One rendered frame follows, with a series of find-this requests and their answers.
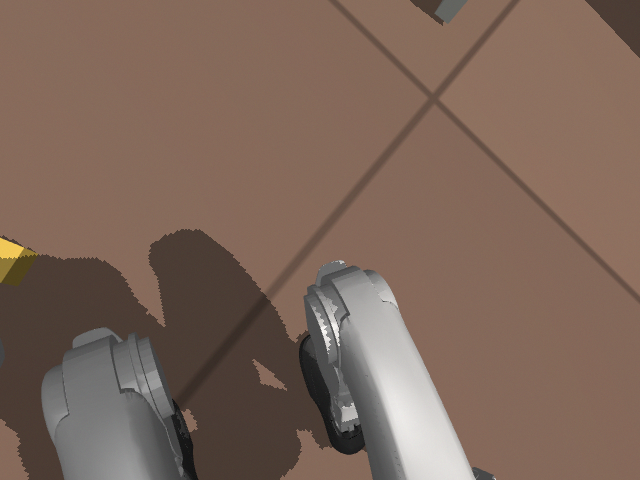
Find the right robot foot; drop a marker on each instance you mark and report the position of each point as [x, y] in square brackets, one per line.
[345, 442]

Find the cube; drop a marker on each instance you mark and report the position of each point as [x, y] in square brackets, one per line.
[15, 262]

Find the left robot foot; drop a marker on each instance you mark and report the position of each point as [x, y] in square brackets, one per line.
[185, 443]

